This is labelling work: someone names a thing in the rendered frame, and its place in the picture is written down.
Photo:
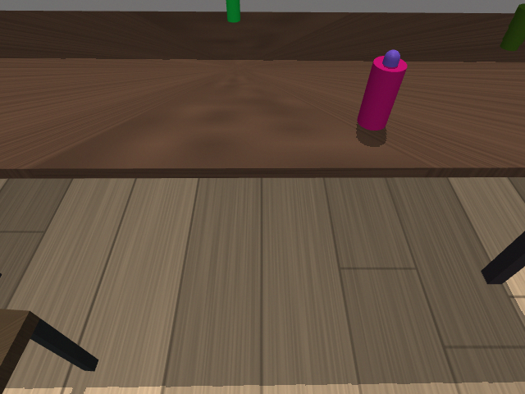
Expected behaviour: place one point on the chair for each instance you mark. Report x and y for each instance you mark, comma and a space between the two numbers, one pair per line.
17, 327

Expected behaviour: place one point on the table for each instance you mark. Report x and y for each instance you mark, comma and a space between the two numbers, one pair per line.
188, 94

